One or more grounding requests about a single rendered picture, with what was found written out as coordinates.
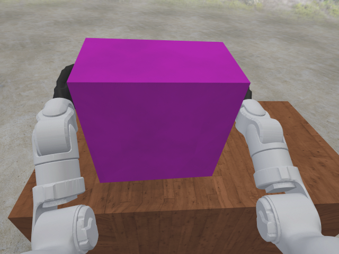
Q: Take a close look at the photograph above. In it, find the left robot upper arm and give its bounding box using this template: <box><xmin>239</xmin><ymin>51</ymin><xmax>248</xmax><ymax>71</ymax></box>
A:
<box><xmin>21</xmin><ymin>204</ymin><xmax>99</xmax><ymax>254</ymax></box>

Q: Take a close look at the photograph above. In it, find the robot left forearm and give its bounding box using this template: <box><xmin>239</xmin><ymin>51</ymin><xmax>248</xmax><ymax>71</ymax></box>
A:
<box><xmin>31</xmin><ymin>98</ymin><xmax>85</xmax><ymax>250</ymax></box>

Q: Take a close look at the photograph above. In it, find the right robot upper arm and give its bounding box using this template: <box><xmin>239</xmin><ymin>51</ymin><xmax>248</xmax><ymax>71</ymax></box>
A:
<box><xmin>256</xmin><ymin>193</ymin><xmax>339</xmax><ymax>254</ymax></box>

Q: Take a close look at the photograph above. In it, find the right robot hand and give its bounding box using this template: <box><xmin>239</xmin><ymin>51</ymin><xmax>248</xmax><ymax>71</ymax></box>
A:
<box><xmin>244</xmin><ymin>88</ymin><xmax>252</xmax><ymax>100</ymax></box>

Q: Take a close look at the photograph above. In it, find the pedestal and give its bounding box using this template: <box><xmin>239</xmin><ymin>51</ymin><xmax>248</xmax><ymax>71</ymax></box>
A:
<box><xmin>8</xmin><ymin>101</ymin><xmax>339</xmax><ymax>254</ymax></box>

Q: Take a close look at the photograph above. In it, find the robot right forearm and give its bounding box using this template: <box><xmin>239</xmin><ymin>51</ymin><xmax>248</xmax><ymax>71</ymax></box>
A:
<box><xmin>235</xmin><ymin>99</ymin><xmax>322</xmax><ymax>232</ymax></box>

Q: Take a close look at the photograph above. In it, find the left robot hand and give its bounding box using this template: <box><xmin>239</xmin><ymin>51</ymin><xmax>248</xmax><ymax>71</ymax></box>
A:
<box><xmin>53</xmin><ymin>64</ymin><xmax>75</xmax><ymax>107</ymax></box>

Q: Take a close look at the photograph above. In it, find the carton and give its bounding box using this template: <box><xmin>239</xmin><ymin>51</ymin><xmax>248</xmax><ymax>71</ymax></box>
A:
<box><xmin>67</xmin><ymin>38</ymin><xmax>250</xmax><ymax>183</ymax></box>

